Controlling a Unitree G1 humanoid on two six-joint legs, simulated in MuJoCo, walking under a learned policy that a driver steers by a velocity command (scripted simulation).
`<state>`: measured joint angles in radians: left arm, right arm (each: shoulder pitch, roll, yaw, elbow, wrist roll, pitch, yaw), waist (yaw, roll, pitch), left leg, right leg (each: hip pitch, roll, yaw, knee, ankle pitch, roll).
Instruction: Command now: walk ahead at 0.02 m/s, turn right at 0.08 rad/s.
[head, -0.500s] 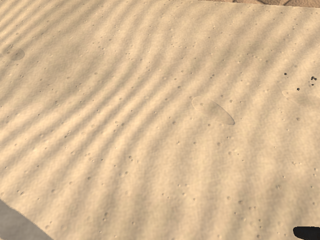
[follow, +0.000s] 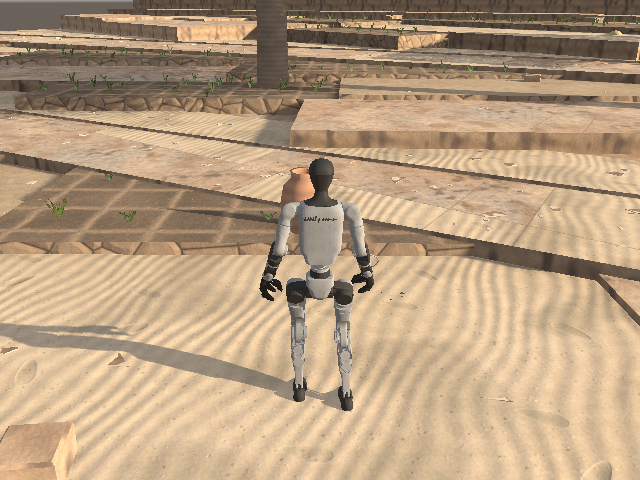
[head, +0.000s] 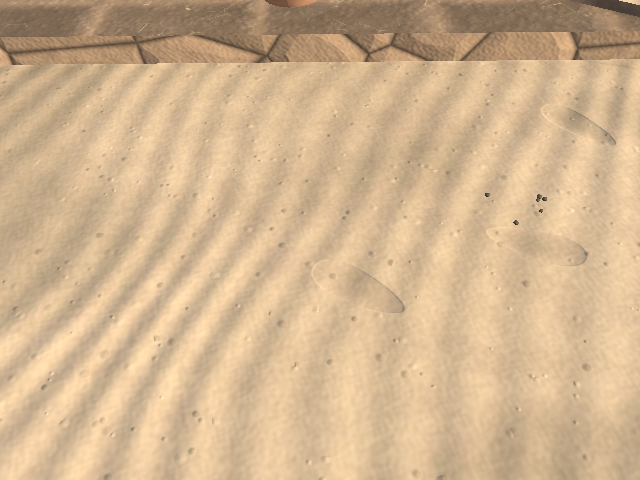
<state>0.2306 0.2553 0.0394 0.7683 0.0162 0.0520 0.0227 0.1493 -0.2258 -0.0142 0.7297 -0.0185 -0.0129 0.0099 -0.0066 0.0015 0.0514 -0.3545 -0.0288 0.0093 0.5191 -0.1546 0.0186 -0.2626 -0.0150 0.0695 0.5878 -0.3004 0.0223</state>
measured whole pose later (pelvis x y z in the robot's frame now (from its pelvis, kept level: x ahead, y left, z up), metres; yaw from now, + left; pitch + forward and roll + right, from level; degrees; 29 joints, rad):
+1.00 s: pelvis +0.04 -0.05 +0.01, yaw +28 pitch +1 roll +0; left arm 0.19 0.24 0.05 0.68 0.02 0.00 0.05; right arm 0.23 -0.34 -0.11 0.66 0.02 0.07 -0.02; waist 0.01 0.04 0.03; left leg -0.53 -0.01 -0.08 1.09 -0.36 -0.11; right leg -0.22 -0.02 -0.06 0.43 -0.23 -0.03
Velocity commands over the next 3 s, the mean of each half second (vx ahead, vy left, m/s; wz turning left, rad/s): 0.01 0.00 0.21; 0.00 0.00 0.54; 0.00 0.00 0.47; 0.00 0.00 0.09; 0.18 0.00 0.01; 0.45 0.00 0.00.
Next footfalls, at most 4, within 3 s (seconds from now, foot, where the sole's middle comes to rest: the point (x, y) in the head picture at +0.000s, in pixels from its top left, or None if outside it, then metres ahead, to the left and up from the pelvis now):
0.74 right None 0.13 -0.13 -0.77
1.20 left None -0.01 0.10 -0.77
1.62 right None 0.15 -0.08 -0.77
2.86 right None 0.45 0.21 -0.77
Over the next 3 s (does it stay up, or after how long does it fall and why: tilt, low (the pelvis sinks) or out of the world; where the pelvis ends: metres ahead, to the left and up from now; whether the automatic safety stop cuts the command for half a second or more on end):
stays up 0.31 0.19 0.00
